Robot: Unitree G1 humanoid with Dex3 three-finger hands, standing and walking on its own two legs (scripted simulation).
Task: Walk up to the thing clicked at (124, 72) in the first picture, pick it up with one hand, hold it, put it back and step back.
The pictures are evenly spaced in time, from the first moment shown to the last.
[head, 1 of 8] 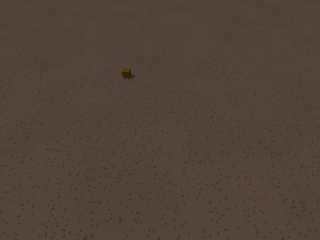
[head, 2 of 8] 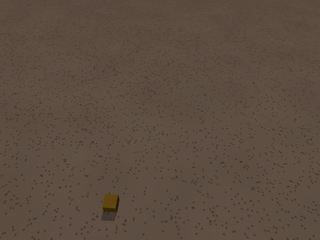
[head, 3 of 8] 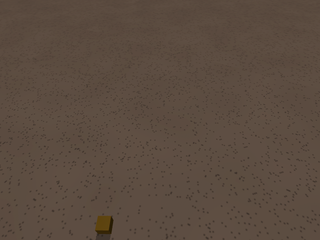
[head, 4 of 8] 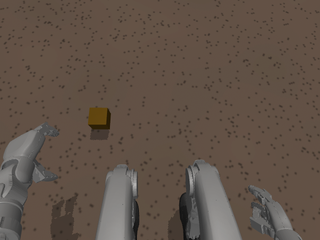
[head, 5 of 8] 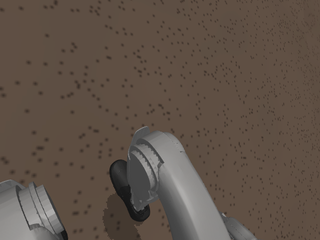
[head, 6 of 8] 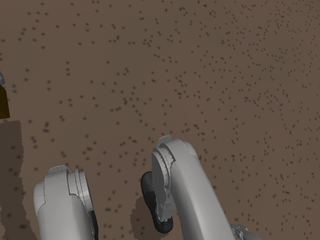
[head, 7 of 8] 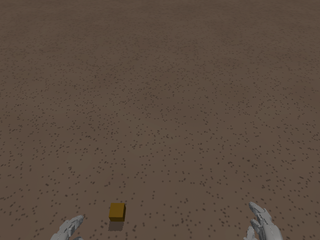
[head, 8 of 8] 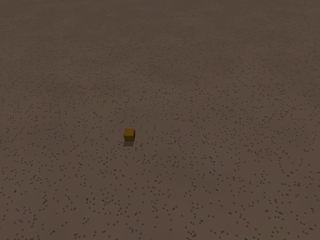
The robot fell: no
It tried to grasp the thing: yes
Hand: left
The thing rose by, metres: 0.67
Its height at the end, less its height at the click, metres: +0.00
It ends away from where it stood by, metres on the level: 0.02
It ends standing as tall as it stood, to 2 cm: yes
